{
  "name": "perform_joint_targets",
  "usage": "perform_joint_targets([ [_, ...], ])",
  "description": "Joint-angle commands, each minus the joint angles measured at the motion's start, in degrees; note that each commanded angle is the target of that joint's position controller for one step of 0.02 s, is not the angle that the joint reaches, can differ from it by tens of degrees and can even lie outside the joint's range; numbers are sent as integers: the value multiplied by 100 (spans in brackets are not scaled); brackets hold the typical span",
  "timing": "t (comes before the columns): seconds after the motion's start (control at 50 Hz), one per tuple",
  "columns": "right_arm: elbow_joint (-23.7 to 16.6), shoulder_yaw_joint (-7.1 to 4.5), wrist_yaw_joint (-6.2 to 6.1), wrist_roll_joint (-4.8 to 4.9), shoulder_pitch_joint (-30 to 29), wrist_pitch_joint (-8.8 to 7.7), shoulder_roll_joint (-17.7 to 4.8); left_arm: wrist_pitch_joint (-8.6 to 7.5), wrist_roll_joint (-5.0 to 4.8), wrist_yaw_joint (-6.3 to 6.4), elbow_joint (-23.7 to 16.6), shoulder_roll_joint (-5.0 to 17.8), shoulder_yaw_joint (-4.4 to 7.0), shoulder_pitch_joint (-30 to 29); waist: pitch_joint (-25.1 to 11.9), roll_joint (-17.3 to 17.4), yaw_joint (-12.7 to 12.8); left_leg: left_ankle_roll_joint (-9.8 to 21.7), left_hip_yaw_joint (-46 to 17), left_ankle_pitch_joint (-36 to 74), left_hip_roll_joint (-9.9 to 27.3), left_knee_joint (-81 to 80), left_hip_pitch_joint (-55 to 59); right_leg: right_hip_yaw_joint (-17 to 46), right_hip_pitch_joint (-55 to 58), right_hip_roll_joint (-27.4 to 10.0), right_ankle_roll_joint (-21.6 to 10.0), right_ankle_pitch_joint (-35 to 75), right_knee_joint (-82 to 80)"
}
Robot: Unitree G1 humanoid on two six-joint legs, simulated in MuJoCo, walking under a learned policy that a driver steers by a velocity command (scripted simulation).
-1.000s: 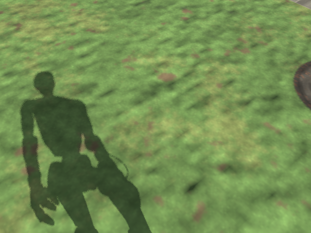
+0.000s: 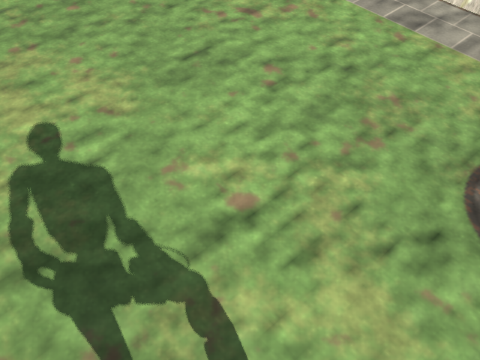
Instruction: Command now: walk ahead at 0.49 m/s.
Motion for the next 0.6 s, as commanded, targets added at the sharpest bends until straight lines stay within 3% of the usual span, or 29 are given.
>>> perform_joint_targets([
  [0.02, -310, -118, -116, 7, -215, -96, -753, 26, 69, 39, -246, 253, 74, 187, 311, 456, 264, 975, -1217, 394, 1608, -1167, -549, 7, -180, -238, 159, 878, -797],
  [0.12, -179, -153, -206, 113, 348, -8, -945, -43, 1, -58, -530, 162, 28, -902, 333, 473, -135, 705, -922, 433, 1552, -1050, 89, -250, 18, 71, 220, 1749, -2658],
  [0.18, -54, -168, -211, 147, 620, 64, -962, -71, -49, -165, -706, 194, 8, -1355, 457, 518, -282, 677, -974, 337, 1762, -809, 639, -265, -25, 162, 173, 1478, -3164],
  [0.22, -13, -194, -225, 149, 661, 121, -994, -116, -58, -242, -806, 273, 20, -1456, 473, 554, -243, 614, -1055, 409, 1940, -563, 989, -260, 33, 215, 31, 1059, -3415],
  [0.26, -30, -228, -236, 153, 526, 182, -1082, -166, -54, -281, -767, 433, 86, -1099, 288, 664, 23, 502, -1065, 1122, 1999, -115, 1124, -392, 664, 383, -140, 654, -3643],
  [0.28, -67, -213, -236, 136, 394, 212, -1061, -181, -42, -271, -604, 602, 188, -511, -44, 657, 362, 382, -877, 2089, 1796, 582, 1054, -554, 1486, 579, -267, 579, -3773],
  [0.3, -138, -140, -232, 70, 341, 224, -872, -194, -31, -232, -286, 943, 350, 581, -746, 488, 799, 205, -578, 2393, 1437, 1911, 512, -374, 2979, 446, -497, 700, -3686],
  [0.32, -300, 32, -201, 5, 756, 143, -360, -176, 89, -200, -125, 1599, 507, 1543, -1741, -632, 864, -184, -121, 673, 722, 4237, -1522, 1716, 5317, -1028, -1241, 485, -3750],
  [0.34, -229, 115, -165, 99, 986, -11, -132, -142, 65, -233, -35, 1438, 462, 1760, -2252, -1514, 793, -294, -653, -2379, 143, 5542, -2931, 3849, 6148, -1667, -1752, -230, -4688],
  [0.36, -304, -49, -142, 235, 553, -120, -805, -158, 35, -241, -105, 991, 318, 1373, -1574, -953, 781, -159, -1090, -2207, 533, 6090, -3482, 3392, 5598, -1479, -1457, -436, -4800],
  [0.38, -457, -87, -143, 291, 74, -160, -946, -148, 32, -232, -242, 753, 238, 829, -984, -586, 637, -79, -934, -1673, 849, 6011, -3527, 2484, 4789, -1275, -1234, -54, -4861],
  [0.4, -491, -100, -176, 227, -155, -138, -877, -142, 53, -258, -313, 594, 177, 377, -581, -136, 449, -109, -805, -1198, 1089, 5654, -3276, 1838, 3962, -1017, -1126, 459, -5073],
  [0.42, -493, -145, -207, 149, -183, -66, -824, -155, 79, -280, -336, 436, 130, 161, -366, -127, 273, -132, -811, -899, 1271, 5270, -2973, 1391, 3435, -781, -1022, 731, -5273],
  [0.44, -468, -143, -210, 133, -74, 21, -687, -158, 105, -304, -290, 363, 109, 117, -275, -209, 145, -164, -794, -723, 1338, 5080, -2672, 1122, 3099, -636, -984, 854, -5449],
  [0.48, -438, -137, -224, 121, 36, 138, -500, -186, 99, -300, -143, 447, 136, 312, -156, -178, 41, -243, -706, -519, 1347, 4839, -2579, 758, 2849, -527, -1064, 1362, -5636],
  [0.52, -573, -164, -242, 85, -307, 177, -526, -187, 105, -242, -30, 608, 182, 513, 4, -74, 66, -333, -693, -100, 1376, 4377, -2954, 551, 2914, -530, -1106, 1736, -5744],
  [0.6, -841, -162, -208, 65, -1160, 151, -434, -105, 75, -122, 111, 654, 179, 827, 171, -95, 264, -419, -600, 941, 1310, 3028, -3196, 185, 3108, -401, -963, 1717, -5855],
])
